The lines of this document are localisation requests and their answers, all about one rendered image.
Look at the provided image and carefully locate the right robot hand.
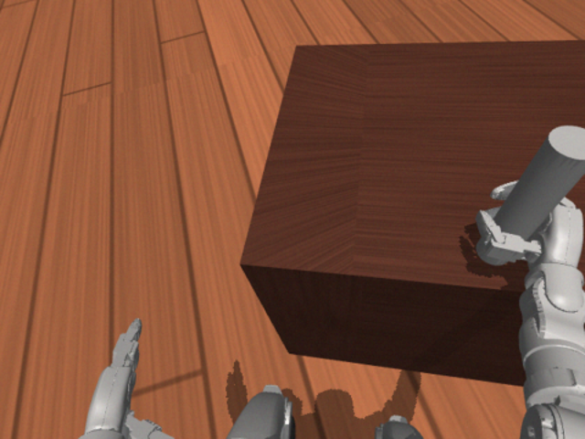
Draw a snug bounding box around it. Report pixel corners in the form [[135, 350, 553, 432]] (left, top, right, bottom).
[[475, 180, 583, 271]]

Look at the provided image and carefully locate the left robot hand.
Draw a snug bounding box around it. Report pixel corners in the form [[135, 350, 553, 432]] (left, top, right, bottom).
[[84, 318, 175, 439]]

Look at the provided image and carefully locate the right robot arm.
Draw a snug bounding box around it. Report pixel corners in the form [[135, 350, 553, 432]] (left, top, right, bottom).
[[518, 262, 585, 439]]

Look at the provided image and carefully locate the can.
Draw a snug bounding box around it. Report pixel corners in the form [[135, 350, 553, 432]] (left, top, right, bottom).
[[476, 125, 585, 265]]

